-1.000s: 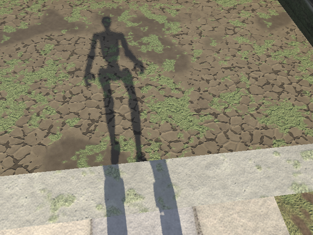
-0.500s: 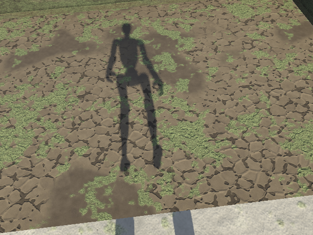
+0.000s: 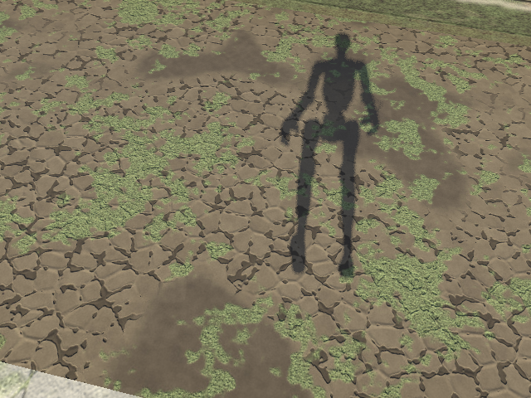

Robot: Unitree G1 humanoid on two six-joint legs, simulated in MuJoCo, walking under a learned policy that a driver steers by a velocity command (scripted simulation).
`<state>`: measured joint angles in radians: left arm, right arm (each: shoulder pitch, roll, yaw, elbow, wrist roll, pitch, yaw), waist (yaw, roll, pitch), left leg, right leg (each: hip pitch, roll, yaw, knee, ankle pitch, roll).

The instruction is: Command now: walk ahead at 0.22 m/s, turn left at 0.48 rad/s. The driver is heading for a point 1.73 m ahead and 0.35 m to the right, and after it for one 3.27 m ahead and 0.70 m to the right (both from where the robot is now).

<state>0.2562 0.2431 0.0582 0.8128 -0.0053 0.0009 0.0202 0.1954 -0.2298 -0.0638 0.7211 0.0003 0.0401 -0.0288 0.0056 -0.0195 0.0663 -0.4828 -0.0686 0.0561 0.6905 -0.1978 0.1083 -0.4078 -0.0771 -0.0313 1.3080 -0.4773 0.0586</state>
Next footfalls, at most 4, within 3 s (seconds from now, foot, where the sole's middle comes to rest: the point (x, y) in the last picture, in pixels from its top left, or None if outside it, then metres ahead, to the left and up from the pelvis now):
0.40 right None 0.06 -0.12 -0.75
0.86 left None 0.12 0.13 -0.75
1.16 right None -0.03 -0.12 -0.75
1.74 right None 0.00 -0.11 -0.75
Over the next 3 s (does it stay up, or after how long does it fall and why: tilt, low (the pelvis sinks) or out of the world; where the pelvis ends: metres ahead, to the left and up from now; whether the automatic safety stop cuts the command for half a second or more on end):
stays up -0.02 0.00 0.03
